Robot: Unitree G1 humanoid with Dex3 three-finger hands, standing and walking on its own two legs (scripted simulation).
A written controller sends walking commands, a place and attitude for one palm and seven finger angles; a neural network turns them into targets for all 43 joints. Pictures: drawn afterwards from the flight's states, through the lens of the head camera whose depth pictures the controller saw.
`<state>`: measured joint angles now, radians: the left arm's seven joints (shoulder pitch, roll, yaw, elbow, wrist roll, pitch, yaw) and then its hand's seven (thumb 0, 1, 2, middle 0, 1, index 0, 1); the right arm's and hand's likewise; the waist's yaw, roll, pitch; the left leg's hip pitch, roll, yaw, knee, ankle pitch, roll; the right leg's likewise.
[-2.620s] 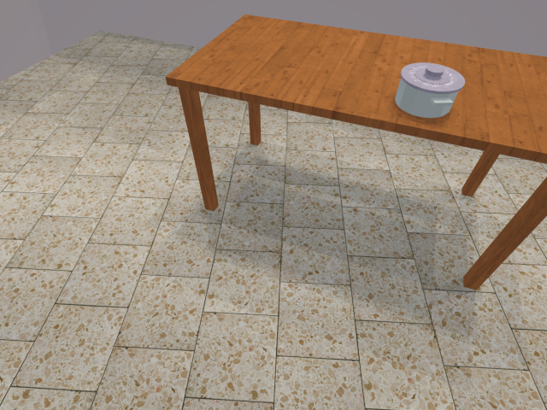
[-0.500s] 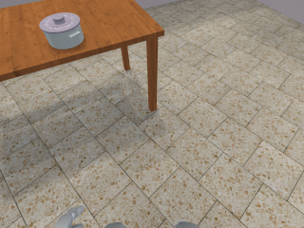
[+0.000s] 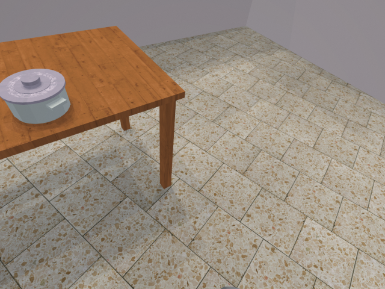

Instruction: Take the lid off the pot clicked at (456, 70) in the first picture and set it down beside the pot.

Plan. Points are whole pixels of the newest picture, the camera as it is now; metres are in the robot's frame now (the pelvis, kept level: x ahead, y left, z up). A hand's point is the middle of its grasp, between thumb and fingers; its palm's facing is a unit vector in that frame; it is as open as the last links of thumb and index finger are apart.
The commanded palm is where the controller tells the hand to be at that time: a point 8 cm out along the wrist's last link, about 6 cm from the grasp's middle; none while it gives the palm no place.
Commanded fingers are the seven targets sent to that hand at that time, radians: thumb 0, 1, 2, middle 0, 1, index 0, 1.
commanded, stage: turn to face it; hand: left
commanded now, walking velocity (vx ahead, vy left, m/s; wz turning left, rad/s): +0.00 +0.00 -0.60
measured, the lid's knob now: (30, 79) +0.63 +0.55 +0.04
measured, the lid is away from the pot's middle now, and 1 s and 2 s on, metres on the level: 0.00 0.00 0.00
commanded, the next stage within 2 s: take the last steps up to it in 1.32 s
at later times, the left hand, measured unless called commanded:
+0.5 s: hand (141, 252) +0.24 +0.14 -0.17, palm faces +0.09 -0.98 -0.18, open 7.3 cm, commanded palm none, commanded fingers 0.00 0.90 0.90 -0.20 -0.30 -0.20 -0.30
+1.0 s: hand out of the picture +0.11 +0.23 -0.17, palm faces +0.41 -0.87 -0.28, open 7.4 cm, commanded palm none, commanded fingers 0.00 0.90 0.90 -0.20 -0.30 -0.20 -0.30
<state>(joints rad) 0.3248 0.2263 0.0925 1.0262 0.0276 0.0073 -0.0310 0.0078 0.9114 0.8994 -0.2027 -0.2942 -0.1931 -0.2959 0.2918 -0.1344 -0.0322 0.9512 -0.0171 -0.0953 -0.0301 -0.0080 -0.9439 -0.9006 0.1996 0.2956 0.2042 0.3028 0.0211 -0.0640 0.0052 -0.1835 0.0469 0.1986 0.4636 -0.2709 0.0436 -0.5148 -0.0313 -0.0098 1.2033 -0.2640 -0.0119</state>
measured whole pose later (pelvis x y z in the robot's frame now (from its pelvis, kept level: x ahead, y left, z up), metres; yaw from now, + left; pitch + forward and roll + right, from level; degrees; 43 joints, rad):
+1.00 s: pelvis +0.14 -0.01 +0.00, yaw +21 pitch +0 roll -1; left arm 0.23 0.27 0.09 0.94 0.01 0.06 0.01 0.01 0.91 0.90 -0.20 -0.29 -0.19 -0.30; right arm 0.22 -0.22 -0.06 0.93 -0.02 0.03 0.00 0.01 -0.90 -0.90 0.20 0.30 0.20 0.30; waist -0.01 -0.01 0.05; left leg -0.29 -0.02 -0.01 0.48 -0.19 0.03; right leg -0.46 -0.07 -0.01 0.93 -0.39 0.09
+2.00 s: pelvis +0.18 +0.03 +0.00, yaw +36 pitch +0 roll +2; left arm 0.19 0.20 0.06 1.02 0.02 0.02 -0.02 0.01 0.91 0.90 -0.20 -0.29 -0.19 -0.30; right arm 0.48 -0.13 -0.01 1.13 -0.02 -0.06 -0.03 0.01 -0.91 -0.90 0.20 0.30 0.20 0.30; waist -0.04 -0.02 0.05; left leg 0.07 -0.06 0.04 0.24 -0.30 0.04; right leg -0.58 -0.10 -0.06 0.86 -0.23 0.02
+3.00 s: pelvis +0.34 +0.07 +0.00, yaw +35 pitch -2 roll +2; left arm 0.30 0.18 0.02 1.10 0.01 0.01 0.03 0.00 0.91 0.90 -0.20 -0.29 -0.19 -0.30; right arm 0.18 -0.19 -0.04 1.09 -0.01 0.04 -0.02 0.00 -0.92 -0.90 0.20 0.30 0.20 0.30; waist 0.01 0.03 0.03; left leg -0.29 0.03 0.03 0.49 -0.23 -0.01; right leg -0.19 0.01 -0.05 0.52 -0.31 -0.05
